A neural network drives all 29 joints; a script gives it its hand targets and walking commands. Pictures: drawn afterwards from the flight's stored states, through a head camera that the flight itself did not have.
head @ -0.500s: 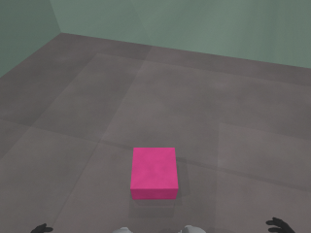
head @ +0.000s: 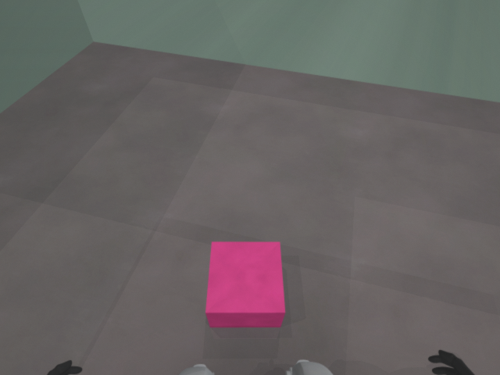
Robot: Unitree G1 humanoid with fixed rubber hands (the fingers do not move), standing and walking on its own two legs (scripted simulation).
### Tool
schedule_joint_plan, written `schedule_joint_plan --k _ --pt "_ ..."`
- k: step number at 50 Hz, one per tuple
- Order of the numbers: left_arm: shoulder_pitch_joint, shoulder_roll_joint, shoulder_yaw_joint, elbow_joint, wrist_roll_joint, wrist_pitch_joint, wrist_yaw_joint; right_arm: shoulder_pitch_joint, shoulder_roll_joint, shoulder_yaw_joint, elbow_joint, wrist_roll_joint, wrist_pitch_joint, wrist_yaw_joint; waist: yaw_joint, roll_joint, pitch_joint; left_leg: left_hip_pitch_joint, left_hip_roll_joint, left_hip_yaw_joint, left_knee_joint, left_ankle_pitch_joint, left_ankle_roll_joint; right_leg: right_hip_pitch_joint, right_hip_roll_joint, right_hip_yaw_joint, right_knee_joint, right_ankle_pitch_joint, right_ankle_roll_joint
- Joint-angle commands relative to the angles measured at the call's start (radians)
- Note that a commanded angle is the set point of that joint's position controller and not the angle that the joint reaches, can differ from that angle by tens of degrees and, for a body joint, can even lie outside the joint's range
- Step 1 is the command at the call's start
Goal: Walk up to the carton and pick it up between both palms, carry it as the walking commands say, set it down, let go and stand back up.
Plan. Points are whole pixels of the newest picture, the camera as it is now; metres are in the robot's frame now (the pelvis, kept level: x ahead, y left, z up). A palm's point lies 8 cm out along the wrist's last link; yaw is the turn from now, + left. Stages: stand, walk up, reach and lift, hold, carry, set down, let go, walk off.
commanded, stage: walk up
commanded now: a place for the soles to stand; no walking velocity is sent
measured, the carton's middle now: (245, 284) +0.52 +0.01 -0.64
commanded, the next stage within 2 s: reach and lift in 0.90 s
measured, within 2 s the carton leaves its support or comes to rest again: neither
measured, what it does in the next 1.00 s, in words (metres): stands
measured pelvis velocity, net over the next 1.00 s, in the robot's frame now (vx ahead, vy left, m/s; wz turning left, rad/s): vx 0.01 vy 0.00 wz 0.00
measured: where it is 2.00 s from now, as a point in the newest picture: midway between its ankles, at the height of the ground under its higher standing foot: outside the picture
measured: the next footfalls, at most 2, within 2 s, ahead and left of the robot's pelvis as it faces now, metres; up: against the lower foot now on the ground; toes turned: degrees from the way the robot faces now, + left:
none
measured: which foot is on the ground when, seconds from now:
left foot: down 0.00-1.00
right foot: down 0.00-1.00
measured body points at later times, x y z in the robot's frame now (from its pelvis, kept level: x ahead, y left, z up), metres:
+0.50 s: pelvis +0.02 +0.00 +0.00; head +0.04 +0.00 +0.45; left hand +0.13 +0.32 -0.08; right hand +0.15 -0.33 -0.07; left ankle +0.06 +0.13 -0.70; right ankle +0.04 -0.13 -0.69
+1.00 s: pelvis +0.01 +0.00 +0.00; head +0.04 +0.00 +0.45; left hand +0.14 +0.32 -0.08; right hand +0.16 -0.32 -0.07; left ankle +0.05 +0.13 -0.69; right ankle +0.04 -0.13 -0.69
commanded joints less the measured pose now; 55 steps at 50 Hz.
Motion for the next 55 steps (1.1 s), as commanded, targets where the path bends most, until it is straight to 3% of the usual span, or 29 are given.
schedule_joint_plan --k 1,2,3,5,8,9,10,11,13,15,16,17,18,19,21,22,23,24,25,27,30,34,36,38,42,45,46,50,55 --pt "0.087 0.216 0.072 0.027 0.003 -0.054 0.015 -0.077 -0.172 -0.037 -0.034 0.027 -0.012 -0.002 0.073 0.017 -0.152 -0.040 0.085 -0.140 -0.055 0.387 0.106 0.223 -0.031 0.131 -0.267 0.237 -0.066" --pt "0.105 0.268 0.087 0.023 0.010 -0.056 0.021 -0.080 -0.128 -0.024 -0.049 0.032 -0.011 -0.003 0.073 -0.125 -0.142 -0.173 -0.009 -0.018 0.125 0.242 0.045 0.294 -0.153 0.377 -0.391 0.222 -0.137" --pt "0.081 0.306 0.090 0.017 0.003 -0.053 0.018 -0.069 -0.130 -0.024 -0.040 0.026 -0.002 -0.004 0.056 -0.162 -0.098 -0.238 -0.018 0.029 0.123 -0.056 0.023 0.286 -0.270 0.527 -0.449 0.235 -0.224" --pt "0.045 0.311 0.086 0.013 0.005 -0.043 0.012 -0.066 -0.171 -0.040 -0.027 0.018 -0.002 -0.005 0.026 -0.112 -0.028 -0.180 0.000 0.001 0.072 -0.221 0.040 0.179 -0.284 0.491 -0.432 0.261 -0.254" --pt "-0.067 0.229 0.056 -0.021 -0.007 -0.028 0.009 0.062 -0.169 -0.054 0.027 0.010 -0.026 -0.002 -0.047 -0.072 -0.084 0.147 -0.024 -0.009 -0.163 -0.004 0.069 -0.002 -0.135 0.236 -0.263 0.246 -0.130" --pt "-0.077 0.188 0.043 -0.034 -0.009 -0.026 0.006 0.096 -0.213 -0.070 0.036 -0.003 -0.032 -0.008 -0.067 0.064 -0.112 0.250 0.062 -0.200 -0.250 0.003 0.111 -0.119 -0.074 0.161 -0.096 0.232 -0.083" --pt "-0.081 0.145 0.036 -0.040 -0.010 -0.026 0.003 0.093 -0.292 -0.086 0.029 -0.004 -0.036 -0.009 -0.054 0.226 -0.096 0.288 0.215 -0.508 -0.391 -0.045 0.192 -0.245 0.035 0.019 0.083 0.093 -0.019" --pt "-0.080 0.182 0.045 -0.034 -0.008 -0.021 0.008 0.067 -0.318 -0.086 0.016 0.002 -0.034 -0.008 -0.039 0.171 -0.058 0.261 0.303 -0.602 -0.413 0.038 0.291 -0.256 0.028 0.033 0.058 -0.098 -0.011" --pt "-0.027 0.187 0.050 -0.010 -0.006 -0.035 0.008 -0.005 -0.285 -0.072 0.013 0.009 -0.023 -0.003 0.005 0.114 -0.088 0.193 0.250 -0.441 -0.298 0.255 0.271 -0.081 0.024 0.026 -0.099 -0.060 -0.020" --pt "0.034 0.199 0.060 0.018 0.003 -0.058 0.011 -0.088 -0.192 -0.038 -0.008 0.019 -0.013 0.000 0.057 0.059 -0.137 0.029 0.127 -0.208 -0.139 0.369 0.131 0.176 0.008 0.084 -0.243 0.205 -0.048" --pt "0.080 0.244 0.073 0.027 0.010 -0.062 0.017 -0.115 -0.147 -0.029 -0.031 0.031 -0.010 0.001 0.073 -0.090 -0.142 -0.118 0.034 -0.086 0.054 0.317 0.069 0.269 -0.103 0.299 -0.359 0.238 -0.112" --pt "0.079 0.291 0.084 0.027 0.005 -0.060 0.016 -0.101 -0.126 -0.021 -0.034 0.028 -0.002 0.000 0.060 -0.152 -0.106 -0.219 -0.019 0.021 0.116 0.041 0.024 0.299 -0.238 0.485 -0.434 0.261 -0.197" --pt "0.070 0.319 0.086 0.020 -0.001 -0.054 0.013 -0.103 -0.157 -0.032 -0.030 0.023 0.006 -0.003 0.056 -0.138 -0.074 -0.218 -0.006 0.006 0.090 -0.189 0.030 0.264 -0.293 0.523 -0.442 0.317 -0.258" --pt "0.042 0.314 0.082 0.016 0.001 -0.048 0.012 -0.080 -0.162 -0.033 -0.025 0.021 0.000 -0.003 0.030 -0.140 -0.050 -0.184 -0.001 0.001 0.041 -0.219 0.034 0.233 -0.280 0.474 -0.414 0.338 -0.257" --pt "-0.029 0.257 0.060 -0.007 -0.006 -0.038 0.010 -0.031 -0.164 -0.043 0.001 0.013 -0.021 -0.001 -0.018 -0.105 -0.069 0.040 -0.012 -0.003 -0.135 -0.054 0.057 0.096 -0.184 0.302 -0.306 0.335 -0.175" --pt "-0.077 0.223 0.041 -0.011 -0.015 -0.038 0.016 0.000 -0.182 -0.053 0.025 0.006 -0.020 -0.002 -0.044 -0.013 -0.087 0.172 0.024 -0.089 -0.199 0.119 0.071 -0.012 -0.138 0.240 -0.221 0.392 -0.111" --pt "-0.075 0.186 0.033 -0.021 -0.020 -0.039 0.016 0.015 -0.231 -0.062 0.027 0.003 -0.024 -0.005 -0.039 0.115 -0.117 0.217 0.120 -0.271 -0.261 0.203 0.128 -0.075 -0.051 0.139 -0.084 0.349 -0.054" --pt "-0.071 0.167 0.030 -0.014 -0.023 -0.034 0.016 -0.026 -0.256 -0.063 0.012 0.005 -0.023 -0.003 -0.008 0.151 -0.107 0.196 0.202 -0.419 -0.321 0.168 0.196 -0.089 0.011 0.035 -0.041 0.184 -0.013" --pt "-0.052 0.187 0.037 0.002 -0.023 -0.034 0.020 -0.062 -0.265 -0.059 0.006 0.010 -0.016 0.001 0.008 0.127 -0.099 0.130 0.221 -0.398 -0.311 0.178 0.232 -0.017 0.020 0.029 -0.092 0.079 -0.019" --pt "-0.014 0.199 0.045 0.028 -0.005 -0.049 0.022 -0.132 -0.194 -0.036 0.008 0.014 0.000 0.006 0.034 0.070 -0.119 0.024 0.125 -0.253 -0.205 0.180 0.152 0.132 -0.001 0.092 -0.226 0.123 -0.046" --pt "-0.016 0.279 0.061 0.023 -0.004 -0.058 0.022 -0.111 -0.147 -0.030 0.003 0.020 0.017 0.007 0.006 -0.073 -0.072 -0.065 -0.005 -0.012 -0.012 0.014 0.046 0.126 -0.208 0.411 -0.404 0.132 -0.174" --pt "-0.092 0.224 0.038 0.004 -0.008 -0.041 0.017 -0.075 -0.197 -0.051 0.016 0.005 0.001 0.010 -0.026 0.013 -0.073 0.123 0.047 -0.168 -0.203 -0.008 0.095 -0.054 -0.081 0.219 -0.284 0.075 -0.084" --pt "-0.070 0.192 0.034 0.013 -0.007 -0.041 0.014 -0.106 -0.224 -0.052 0.011 0.007 0.000 0.011 -0.002 0.086 -0.063 0.099 0.122 -0.312 -0.295 -0.081 0.142 -0.058 0.005 0.099 -0.199 0.043 -0.043" --pt "-0.038 0.189 0.040 0.033 -0.008 -0.046 0.018 -0.138 -0.222 -0.042 0.018 0.007 0.004 0.013 0.027 0.116 -0.080 0.026 0.147 -0.321 -0.304 -0.047 0.152 0.055 0.020 0.063 -0.201 0.050 -0.042" --pt "-0.023 0.279 0.058 0.034 0.002 -0.056 0.019 -0.119 -0.160 -0.032 0.014 0.016 0.017 0.013 0.007 -0.078 -0.077 -0.048 -0.005 -0.038 -0.051 -0.001 0.049 0.115 -0.180 0.400 -0.417 0.019 -0.151" --pt "-0.077 0.246 0.043 0.010 -0.002 -0.045 0.018 -0.092 -0.180 -0.042 0.023 0.006 0.004 0.012 -0.020 -0.030 -0.096 0.102 0.025 -0.112 -0.157 0.038 0.072 0.009 -0.114 0.270 -0.309 0.112 -0.108" --pt "-0.258 -0.012 0.065 -0.328 0.017 0.022 -0.007 -0.206 -0.056 -0.124 -0.174 -0.064 0.037 0.045 0.001 -0.080 0.128 0.048 -0.132 0.074 -0.223 -0.064 -0.053 -0.122 0.131 0.004 -0.351 -0.036 0.026" --pt "-0.235 0.055 0.145 -0.276 0.074 0.026 -0.028 -0.237 -0.072 -0.149 -0.129 -0.057 0.043 0.071 -0.018 -0.064 0.148 0.129 -0.110 0.122 -0.243 -0.088 -0.052 -0.143 0.111 -0.018 -0.401 -0.093 0.004" --pt "-0.290 0.051 0.162 -0.232 0.083 0.022 -0.029 -0.284 -0.041 -0.182 -0.087 -0.056 0.044 0.056 -0.017 0.033 0.062 0.067 -0.096 0.104 -0.230 -0.087 -0.031 -0.006 0.118 -0.013 -0.291 0.042 0.051"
